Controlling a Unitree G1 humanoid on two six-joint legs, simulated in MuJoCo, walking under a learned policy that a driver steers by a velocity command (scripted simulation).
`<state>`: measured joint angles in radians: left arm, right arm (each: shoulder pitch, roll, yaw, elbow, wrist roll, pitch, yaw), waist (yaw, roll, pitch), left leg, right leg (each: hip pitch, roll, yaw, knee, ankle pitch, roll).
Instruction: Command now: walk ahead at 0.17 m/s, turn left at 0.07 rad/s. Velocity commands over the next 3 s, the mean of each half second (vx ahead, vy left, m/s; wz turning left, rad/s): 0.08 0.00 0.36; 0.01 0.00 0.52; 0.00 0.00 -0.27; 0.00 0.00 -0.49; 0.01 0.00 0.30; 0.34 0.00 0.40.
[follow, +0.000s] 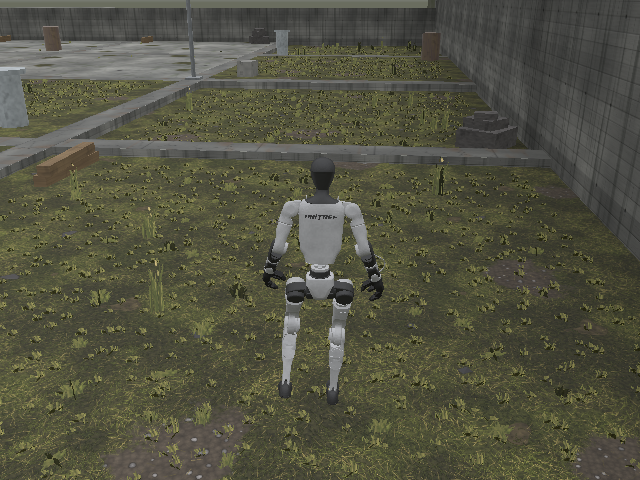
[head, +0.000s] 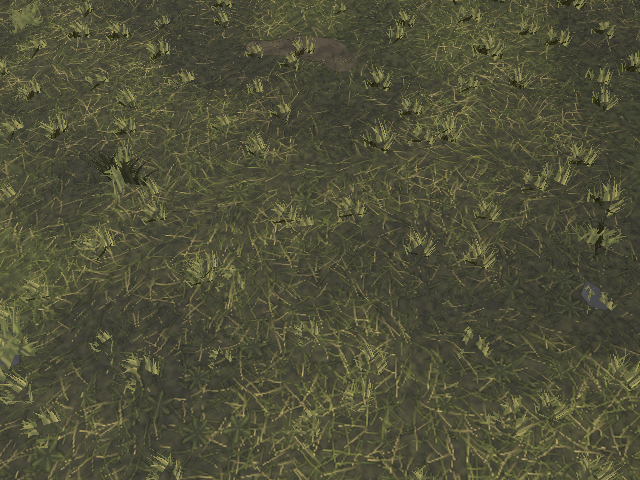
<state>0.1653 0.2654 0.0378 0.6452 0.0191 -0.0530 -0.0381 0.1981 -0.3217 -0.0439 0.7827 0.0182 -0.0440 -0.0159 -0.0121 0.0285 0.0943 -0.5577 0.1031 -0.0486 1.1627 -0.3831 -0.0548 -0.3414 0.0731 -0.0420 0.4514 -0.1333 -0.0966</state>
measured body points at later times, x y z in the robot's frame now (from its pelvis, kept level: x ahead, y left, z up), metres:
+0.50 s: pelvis +0.11 +0.06 +0.01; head +0.15 +0.09 +0.45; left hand +0.20 +0.37 -0.11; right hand +0.31 -0.19 -0.08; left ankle +0.10 +0.15 -0.74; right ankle +0.10 -0.09 -0.65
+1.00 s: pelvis +0.14 +0.02 +0.01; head +0.19 +0.02 +0.45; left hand +0.11 +0.33 -0.08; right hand +0.43 -0.15 -0.10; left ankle +0.04 +0.13 -0.65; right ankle +0.21 -0.07 -0.74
